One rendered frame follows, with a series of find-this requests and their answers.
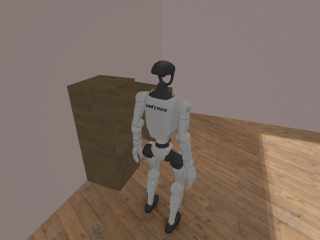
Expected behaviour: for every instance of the robot left upper arm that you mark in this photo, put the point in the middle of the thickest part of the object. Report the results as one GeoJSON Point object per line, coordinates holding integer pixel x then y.
{"type": "Point", "coordinates": [139, 108]}

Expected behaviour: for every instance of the robot right shin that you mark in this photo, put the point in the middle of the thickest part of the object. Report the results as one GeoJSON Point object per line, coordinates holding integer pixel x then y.
{"type": "Point", "coordinates": [175, 202]}

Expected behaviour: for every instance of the robot right thigh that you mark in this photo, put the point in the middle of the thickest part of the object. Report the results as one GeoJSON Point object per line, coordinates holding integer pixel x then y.
{"type": "Point", "coordinates": [176, 161]}

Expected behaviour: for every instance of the left robot hand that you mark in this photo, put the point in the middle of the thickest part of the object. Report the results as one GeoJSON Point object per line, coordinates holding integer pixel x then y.
{"type": "Point", "coordinates": [135, 151]}

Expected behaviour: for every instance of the robot right upper arm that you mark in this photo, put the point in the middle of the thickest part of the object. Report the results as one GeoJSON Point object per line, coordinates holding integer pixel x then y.
{"type": "Point", "coordinates": [183, 107]}

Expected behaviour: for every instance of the right robot hand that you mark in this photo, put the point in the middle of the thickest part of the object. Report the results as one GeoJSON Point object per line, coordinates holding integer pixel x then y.
{"type": "Point", "coordinates": [190, 175]}

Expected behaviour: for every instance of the cupboard door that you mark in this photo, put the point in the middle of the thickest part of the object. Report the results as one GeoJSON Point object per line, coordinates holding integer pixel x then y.
{"type": "Point", "coordinates": [141, 87]}

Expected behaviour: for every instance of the robot right forearm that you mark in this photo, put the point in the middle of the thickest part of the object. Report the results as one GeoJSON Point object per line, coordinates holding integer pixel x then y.
{"type": "Point", "coordinates": [187, 153]}

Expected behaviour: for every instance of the robot left forearm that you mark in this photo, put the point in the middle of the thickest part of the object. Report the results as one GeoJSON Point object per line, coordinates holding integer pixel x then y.
{"type": "Point", "coordinates": [136, 136]}

